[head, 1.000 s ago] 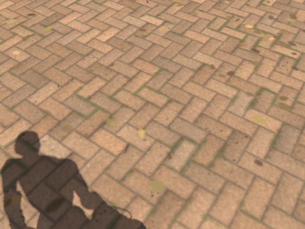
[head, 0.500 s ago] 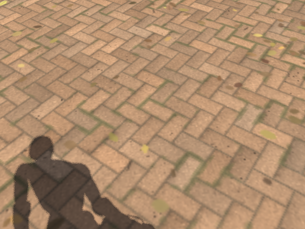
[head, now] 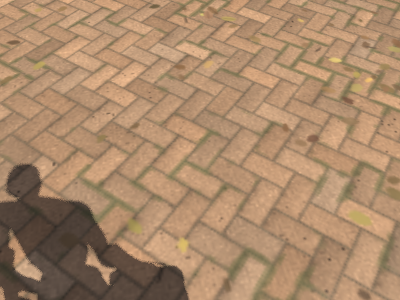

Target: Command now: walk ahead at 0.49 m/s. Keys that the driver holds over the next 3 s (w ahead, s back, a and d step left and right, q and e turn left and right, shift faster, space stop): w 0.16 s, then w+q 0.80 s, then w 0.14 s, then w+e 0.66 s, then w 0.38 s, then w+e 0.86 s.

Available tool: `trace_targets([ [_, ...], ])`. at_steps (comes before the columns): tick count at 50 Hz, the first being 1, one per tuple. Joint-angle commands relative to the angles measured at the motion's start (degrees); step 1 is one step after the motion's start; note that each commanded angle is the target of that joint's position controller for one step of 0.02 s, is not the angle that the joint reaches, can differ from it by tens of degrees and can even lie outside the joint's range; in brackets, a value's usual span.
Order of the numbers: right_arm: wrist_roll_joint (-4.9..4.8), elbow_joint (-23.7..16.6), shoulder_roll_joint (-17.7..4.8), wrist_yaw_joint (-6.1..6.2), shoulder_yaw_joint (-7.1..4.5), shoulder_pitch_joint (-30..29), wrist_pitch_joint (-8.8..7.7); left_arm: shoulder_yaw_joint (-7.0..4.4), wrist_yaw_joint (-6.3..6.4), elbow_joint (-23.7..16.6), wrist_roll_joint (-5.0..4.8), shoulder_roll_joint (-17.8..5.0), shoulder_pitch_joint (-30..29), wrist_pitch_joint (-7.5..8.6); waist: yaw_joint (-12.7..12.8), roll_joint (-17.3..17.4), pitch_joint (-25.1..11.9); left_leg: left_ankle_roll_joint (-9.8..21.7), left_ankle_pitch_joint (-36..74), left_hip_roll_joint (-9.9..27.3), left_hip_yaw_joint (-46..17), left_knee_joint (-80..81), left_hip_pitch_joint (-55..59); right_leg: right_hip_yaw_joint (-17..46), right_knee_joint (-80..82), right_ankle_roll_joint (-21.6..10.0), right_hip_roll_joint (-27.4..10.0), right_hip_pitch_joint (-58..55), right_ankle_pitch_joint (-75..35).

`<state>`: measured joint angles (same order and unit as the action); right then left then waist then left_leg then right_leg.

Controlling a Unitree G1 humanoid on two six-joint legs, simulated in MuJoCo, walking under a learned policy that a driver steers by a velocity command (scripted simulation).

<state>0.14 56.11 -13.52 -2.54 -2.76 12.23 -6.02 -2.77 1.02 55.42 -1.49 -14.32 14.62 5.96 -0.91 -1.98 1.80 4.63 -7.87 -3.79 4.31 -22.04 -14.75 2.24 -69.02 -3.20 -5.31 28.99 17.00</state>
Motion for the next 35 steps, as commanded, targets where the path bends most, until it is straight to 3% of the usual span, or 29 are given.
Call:
trace_targets([
  [1,0.11,-2.0,-5.6,0.64,-0.67,-0.9,-1.24,-1.09,0.44,-1.8,0.46,-2.4,5.1,-1.17,3.0,5.5,-0.3,10.0,2.3,15.6,-14.9,16.1,-0.6,1.7,4.5,0.6,-4.2,4.0,-4.2],
  [5,-0.03,-1.0,-7.8,2.42,-1.09,3.8,-0.63,-1.36,0.07,-5.4,1.26,-3.0,-5.3,-0.93,0.7,4.1,1.7,9.0,4.3,15.2,-12.3,17.3,3.3,0.9,19.3,2.6,-4.2,11.0,-16.7],
  [8,-0.63,-0.3,-8.6,2.92,-1.19,7.2,-0.29,-0.83,-0.68,-7.0,0.92,-2.1,-12.0,-0.47,-1.6,4.3,2.1,7.4,5.6,13.9,-9.0,17.1,5.2,-1.5,30.1,2.8,-1.7,8.5,-23.4],
  [11,-1.21,1.1,-8.6,3.03,-1.28,11.6,0.44,-0.51,-1.54,-9.0,0.54,-2.3,-17.9,-0.13,-3.6,4.0,3.5,7.3,5.5,15.0,-10.4,14.8,9.3,-1.6,35.8,3.2,-0.1,8.1,-22.5],
  [13,-1.43,1.4,-9.0,3.28,-1.59,12.8,1.14,-0.49,-2.25,-10.3,0.33,-2.9,-20.0,0.45,-3.5,4.4,3.9,7.0,6.0,16.6,-12.0,11.9,12.8,-0.8,39.1,2.8,0.6,7.9,-19.6],
  [15,-1.52,1.1,-9.9,3.55,-2.1,12.2,1.71,-1.03,-2.62,-10.4,0.21,-4.8,-18.1,1.1,-1.5,5.7,2.6,6.0,8.5,17.9,-14.0,8.6,14.5,-0.6,41.4,2.0,1.6,3.3,-16.0],
  [16,-1.48,0.8,-10.4,3.56,-2.32,11.2,1.97,-1.58,-2.6,-9.8,0.17,-6.0,-15.1,1.4,0.5,6.7,0.8,5.4,13.6,17.7,-14.2,5.4,14.4,-1.6,42.2,1.3,2.7,-1.8,-14.0],
  [17,-1.27,0.2,-9.7,3.48,-2.03,10.2,2.13,-2.8,-2.3,-7.8,0.23,-8.2,-7.9,1.62,4.2,6.5,-3.5,4.0,21.0,15.0,-12.5,-2.5,13.0,-2.6,43.4,-0.1,3.9,-12.0,-13.0],
  [18,-0.57,-1.3,-7.3,3.3,-1.11,9.1,2.07,-4.14,-1.79,-5.4,1.04,-11.9,3.3,1.85,8.8,4.6,-12.3,2.0,16.9,11.4,-10.0,-17.4,4.6,2.4,40.3,-3.3,-1.8,-29.3,-13.6],
  [19,-0.75,-2.6,-0.2,3.05,0.71,15.4,1.16,-5.73,-1.47,-3.9,2.0,-17.8,11.1,1.29,7.6,-9.0,-22.5,-2.8,-4.5,2.1,-4.2,-40.1,-18.4,25.3,42.6,-11.2,-17.1,-53.4,-6.1],
  [20,-1.83,-2.2,-2.4,2.9,0.41,15.6,0.17,-4.4,-1.63,-4.0,1.97,-13.4,11.5,1.01,7.8,-13.4,-26.3,-2.6,-25.3,1.8,-11.3,-50.1,-25.4,39.0,50.3,-13.0,-20.3,-54.0,-0.1],
  [21,-3.23,-3.4,-7.8,3.0,-1.21,10.8,-0.1,-3.1,-1.44,-4.9,1.71,-9.2,6.5,1.0,7.1,-8.9,-17.0,-1.8,-22.0,5.1,-12.3,-54.1,-29.7,30.5,51.3,-9.8,-18.3,-46.4,1.7],
  [22,-3.2,-4.2,-8.0,3.29,-1.42,7.6,0.08,-2.35,-1.37,-5.9,1.52,-7.0,1.7,0.94,5.6,-5.3,-11.2,-1.5,-16.7,8.1,-10.6,-53.5,-29.3,22.2,52.7,-7.9,-16.4,-37.8,-1.0],
  [23,-2.52,-4.5,-7.3,3.58,-1.74,5.9,0.52,-1.82,-1.57,-5.9,1.55,-5.1,-1.9,0.94,4.0,-2.9,-6.9,-1.5,-12.8,9.9,-10.1,-50.4,-27.0,16.2,55.3,-6.8,-14.0,-29.8,-4.1],
  [24,-2.22,-4.5,-6.1,3.64,-2.15,6.6,1.35,-1.51,-1.64,-5.8,1.94,-4.1,-3.8,1.13,2.1,-4.3,-4.5,-1.5,-10.0,11.6,-10.5,-47.7,-23.8,11.0,57.5,-5.8,-12.0,-24.6,-6.3],
  [26,-2.3,-4.8,-3.2,3.36,-2.06,7.7,2.95,-1.74,-1.6,-4.9,2.22,-3.9,-4.7,1.29,0.4,-4.4,-2.3,-1.7,-7.6,12.4,-9.7,-46.0,-20.8,4.6,60.3,-6.0,-10.5,-19.5,-10.1],
  [29,-1.82,-7.2,-3.2,3.32,-2.43,4.4,4.06,-2.51,-0.85,-3.9,2.46,-5.8,-3.3,1.53,0.0,-2.0,-0.3,-2.4,-1.8,12.7,-10.3,-41.5,-24.8,-1.3,61.9,-7.0,-10.7,-19.4,-16.5],
  [35,-1.23,-11.6,-2.3,1.11,-1.72,-7.0,3.52,-3.36,0.52,-3.2,1.91,-8.6,-0.1,0.59,3.1,-0.2,2.7,-2.6,10.4,11.3,-5.4,-22.8,-25.1,-10.4,62.8,-5.8,-10.2,-23.6,-18.6],
])
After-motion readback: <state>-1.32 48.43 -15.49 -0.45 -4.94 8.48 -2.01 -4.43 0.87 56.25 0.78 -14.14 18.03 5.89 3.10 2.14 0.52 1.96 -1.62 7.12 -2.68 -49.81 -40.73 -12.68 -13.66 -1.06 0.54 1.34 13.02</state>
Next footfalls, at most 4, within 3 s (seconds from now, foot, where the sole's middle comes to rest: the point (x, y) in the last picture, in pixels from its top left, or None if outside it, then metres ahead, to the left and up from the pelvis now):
0.36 right None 0.39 -0.16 -0.78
0.90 left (157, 265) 0.61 0.16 -0.78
1.44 right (173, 175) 0.99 0.12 -0.78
1.92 left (114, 137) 1.20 0.38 -0.78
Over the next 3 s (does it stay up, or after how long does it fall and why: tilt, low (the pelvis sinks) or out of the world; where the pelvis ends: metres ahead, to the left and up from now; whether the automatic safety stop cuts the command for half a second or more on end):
stays up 1.66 0.25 -0.01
